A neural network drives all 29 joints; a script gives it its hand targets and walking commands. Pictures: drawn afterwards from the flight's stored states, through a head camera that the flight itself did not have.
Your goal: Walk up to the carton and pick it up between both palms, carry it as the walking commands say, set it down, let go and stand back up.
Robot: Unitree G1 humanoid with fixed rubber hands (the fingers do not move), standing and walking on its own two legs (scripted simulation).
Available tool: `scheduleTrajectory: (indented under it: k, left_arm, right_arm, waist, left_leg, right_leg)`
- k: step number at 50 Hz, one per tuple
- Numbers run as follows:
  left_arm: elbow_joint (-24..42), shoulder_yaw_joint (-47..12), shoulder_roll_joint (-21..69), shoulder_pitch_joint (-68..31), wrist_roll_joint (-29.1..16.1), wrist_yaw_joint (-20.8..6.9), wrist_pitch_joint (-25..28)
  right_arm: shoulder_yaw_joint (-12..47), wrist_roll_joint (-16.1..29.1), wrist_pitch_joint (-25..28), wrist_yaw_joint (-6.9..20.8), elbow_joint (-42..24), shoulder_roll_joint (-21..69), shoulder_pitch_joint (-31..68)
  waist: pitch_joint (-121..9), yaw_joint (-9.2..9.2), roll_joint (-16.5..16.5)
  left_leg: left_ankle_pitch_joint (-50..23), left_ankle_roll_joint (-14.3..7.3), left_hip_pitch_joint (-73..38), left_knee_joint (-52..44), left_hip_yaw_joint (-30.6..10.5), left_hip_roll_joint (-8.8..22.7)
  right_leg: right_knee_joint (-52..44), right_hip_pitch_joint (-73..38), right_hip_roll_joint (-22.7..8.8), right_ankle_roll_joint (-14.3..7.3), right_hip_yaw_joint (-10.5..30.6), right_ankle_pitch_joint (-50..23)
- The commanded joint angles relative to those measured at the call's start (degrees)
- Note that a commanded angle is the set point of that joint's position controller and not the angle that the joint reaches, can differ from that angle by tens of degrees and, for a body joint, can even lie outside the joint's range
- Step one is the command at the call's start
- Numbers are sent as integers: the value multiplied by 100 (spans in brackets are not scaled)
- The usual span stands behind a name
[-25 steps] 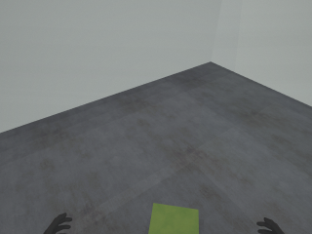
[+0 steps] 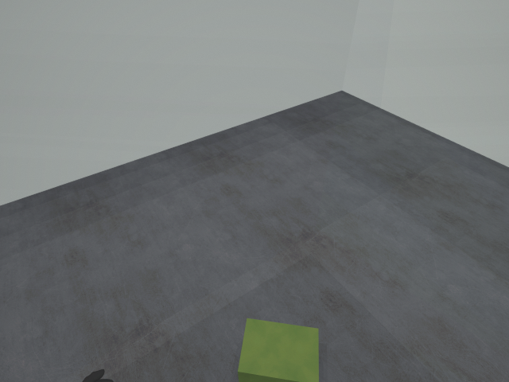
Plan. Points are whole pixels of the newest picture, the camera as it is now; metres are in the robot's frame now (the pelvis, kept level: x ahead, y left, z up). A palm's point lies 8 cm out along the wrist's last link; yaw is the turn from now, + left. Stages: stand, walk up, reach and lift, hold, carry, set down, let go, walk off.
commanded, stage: stand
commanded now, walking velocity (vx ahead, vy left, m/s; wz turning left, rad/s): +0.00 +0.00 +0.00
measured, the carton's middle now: (279, 357) +0.43 -0.05 -0.70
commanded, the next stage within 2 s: none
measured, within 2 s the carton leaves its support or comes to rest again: neither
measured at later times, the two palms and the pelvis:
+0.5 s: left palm out of the picture +0.06 +0.31 -0.10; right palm out of the picture +0.06 -0.30 -0.10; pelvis -0.02 +0.00 +0.00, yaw +0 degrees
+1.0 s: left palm out of the picture +0.08 +0.32 -0.10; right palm out of the picture +0.06 -0.28 -0.10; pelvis -0.02 +0.01 +0.01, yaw -1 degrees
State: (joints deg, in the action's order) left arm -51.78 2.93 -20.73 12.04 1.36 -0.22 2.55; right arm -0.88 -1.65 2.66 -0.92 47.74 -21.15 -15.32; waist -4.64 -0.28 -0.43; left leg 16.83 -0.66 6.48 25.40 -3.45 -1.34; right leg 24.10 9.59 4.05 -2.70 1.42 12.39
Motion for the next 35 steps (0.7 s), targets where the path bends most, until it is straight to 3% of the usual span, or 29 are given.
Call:
scheduleTrajectory:
  k: [1, 3, 4, 5, 6, 7, 8, 9, 10, 11, 12, 13, 14, 16, 17, 18, 19, 20, 21, 22, 24, 26, 27, 28, 30, 32, 33, 34, 35]
  left_arm:
    - [249, 213, -1165, -232, 3, 52, 22]
    - [239, 167, -1020, -493, -16, 43, 34]
    - [113, 200, -1035, -486, 0, 69, 30]
    - [109, 198, -1253, -509, -22, 29, 48]
    - [34, 163, -1197, -483, -31, 39, -10]
    - [25, 144, -1060, -463, -60, -39, 1]
    - [49, 87, -997, -640, -9, -38, 16]
    - [-128, 112, -1081, -416, -76, 5, 28]
    - [-195, 102, -1005, -455, -20, 19, 32]
    - [-187, 55, -943, -444, -40, 8, -18]
    - [-152, 25, -844, -362, -43, -30, 2]
    - [-196, 67, -1010, -731, -20, -22, 9]
    - [-220, 88, -1047, -529, -82, -15, -11]
    - [-231, 123, -1155, -499, -102, 29, 1]
    - [-241, 66, -1045, -608, -37, 31, 8]
    - [-239, 91, -1209, -737, -32, 15, 14]
    - [-292, 67, -939, -629, -37, 24, 71]
    - [-376, 47, -1052, -535, -92, 28, 39]
    - [-342, 17, -1041, -652, -72, 13, 53]
    - [-438, 7, -1032, -550, -85, -24, 35]
    - [-532, 44, -1188, -577, -80, 52, -8]
    - [-543, 88, -1210, -498, -60, 27, 7]
    - [-614, 42, -987, -405, -45, 26, 47]
    - [-606, -6, -957, -303, -96, 7, 59]
    - [-510, 2, -1063, -642, -120, -13, 38]
    - [-567, 10, -1143, -692, -48, 18, 25]
    - [-541, 66, -1299, -911, -9, 45, 10]
    - [-497, 62, -1090, -815, -35, 37, -13]
    - [-677, -5, -1062, -519, -71, 18, -29]
  right_arm:
    - [-204, 18, 107, -11, -154, -1112, 329]
    - [-120, 56, 74, -27, -217, -927, 417]
    - [-90, 8, 113, 8, -160, -860, 508]
    - [-118, -40, 125, -26, -71, -846, 351]
    - [-99, 5, 131, 6, -13, -905, 560]
    - [-98, 41, 61, -32, 59, -1065, 513]
    - [-92, 87, 47, -36, 95, -1045, 280]
    - [-98, 15, 64, -11, 206, -1086, 474]
    - [-92, -5, 50, -19, 95, -890, 631]
    - [-104, 26, 77, -22, 152, -1088, 598]
    - [-177, 16, 103, 1, 179, -1238, 704]
    - [-98, 29, 92, -21, 295, -1039, 584]
    - [-128, 30, 93, 11, 345, -1123, 458]
    - [-127, 10, 135, 11, 363, -1052, 563]
    - [-148, 93, 151, 10, 422, -1060, 473]
    - [-66, 69, 97, -15, 469, -927, 248]
    - [-147, 24, 113, 12, 434, -1103, 621]
    - [-143, -24, 89, -7, 478, -1060, 659]
    - [-125, 1, 75, -36, 446, -1086, 760]
    - [-99, 71, 59, -7, 466, -1115, 642]
    - [-125, 54, 70, -24, 556, -893, 724]
    - [-140, 70, 60, -8, 601, -1078, 529]
    - [-60, 47, 68, 24, 637, -919, 468]
    - [-4, 91, 47, 14, 755, -905, 435]
    - [-20, 107, 42, -48, 760, -1045, 587]
    - [-91, 46, 63, -20, 693, -1068, 652]
    - [-83, 116, 15, -55, 727, -979, 709]
    - [-18, 97, 84, -57, 721, -903, 630]
    - [1, 55, 39, -46, 786, -1067, 664]
  waist:
    - [481, -87, -30]
    - [101, 2, -256]
    - [459, 34, -61]
    - [197, 20, 112]
    - [626, -31, -240]
    - [780, -103, -62]
    - [874, 32, 236]
    - [923, -87, 342]
    - [946, -101, 75]
    - [749, -85, 148]
    - [1007, -81, 8]
    - [698, 73, 160]
    - [850, -15, 132]
    - [693, -108, 70]
    - [377, 48, -43]
    - [270, 191, 267]
    - [468, 11, 136]
    - [425, -22, -186]
    - [579, -23, 178]
    - [334, -30, 37]
    - [1043, -52, -139]
    - [628, -60, 107]
    - [577, -114, -170]
    - [755, -83, -407]
    - [545, -106, -161]
    - [517, 7, -67]
    - [739, 67, 408]
    - [497, 19, 42]
    - [433, -60, 97]
  left_leg:
    - [-1292, -163, 395, -533, -664, 672]
    - [-1054, -126, 347, -563, -696, 661]
    - [-1023, -150, 599, -560, -613, 597]
    - [-889, -150, 354, -648, -705, 653]
    - [-456, -101, 522, -729, -652, 650]
    - [-445, -95, 623, -743, -644, 611]
    - [-348, -178, 742, -799, -742, 645]
    - [110, -212, 934, -890, -768, 631]
    - [33, -195, 921, -884, -627, 607]
    - [-45, -193, 670, -709, -619, 598]
    - [102, -192, 760, -708, -648, 516]
    - [32, -166, 581, -791, -557, 551]
    - [-24, -249, 639, -906, -805, 670]
    - [-445, -212, 471, -777, -691, 598]
    - [-351, -186, 277, -664, -587, 567]
    - [-389, -201, 202, -737, -618, 575]
    - [-480, -169, 317, -776, -599, 635]
    - [-511, -220, 414, -871, -736, 625]
    - [-646, -187, 440, -893, -747, 692]
    - [-620, -167, 317, -801, -636, 617]
    - [-321, -194, 696, -913, -702, 644]
    - [-431, -151, 515, -864, -562, 578]
    - [-552, -130, 520, -947, -669, 621]
    - [-449, -190, 623, -884, -590, 647]
    - [-376, -229, 350, -878, -574, 632]
    - [-530, -179, 313, -862, -631, 648]
    - [-637, -201, 390, -987, -743, 690]
    - [-672, -169, 255, -961, -715, 707]
    - [-1014, -165, 180, -930, -731, 747]
  right_leg:
    - [-415, -51, -929, 71, 977, -1151]
    - [-318, -252, -870, -18, 947, -965]
    - [-459, -224, -842, 15, 979, -1246]
    - [-513, -197, -919, 1, 1008, -819]
    - [-598, -3, -979, 10, 1090, -551]
    - [-709, 91, -800, 74, 999, -292]
    - [-624, 118, -858, -24, 1026, -216]
    - [-787, 8, -847, 40, 979, -90]
    - [-688, 101, -899, 77, 1060, 171]
    - [-910, 115, -908, -10, 1220, 76]
    - [-985, 287, -888, -34, 1126, 306]
    - [-913, 144, -1000, 0, 1211, 338]
    - [-884, 259, -958, 16, 1161, 127]
    - [-903, 4, -916, 29, 1108, -260]
    - [-1000, 15, -966, 36, 1269, -136]
    - [-865, -74, -1034, 43, 1256, -29]
    - [-884, -35, -910, 90, 1063, -312]
    - [-910, -158, -908, 93, 1049, -522]
    - [-808, -88, -917, 74, 1020, -697]
    - [-824, -241, -870, 126, 994, -554]
    - [-917, 43, -932, 83, 1068, -406]
    - [-838, -196, -964, 65, 1075, -502]
    - [-745, -321, -958, 76, 961, -376]
    - [-900, -138, -1001, 29, 1096, -482]
    - [-930, 16, -1014, 8, 1253, -380]
    - [-859, -102, -974, 67, 1137, -688]
    - [-782, -29, -884, 99, 1045, -743]
    - [-675, -182, -850, 100, 930, -746]
    - [-704, -242, -849, 122, 874, -811]
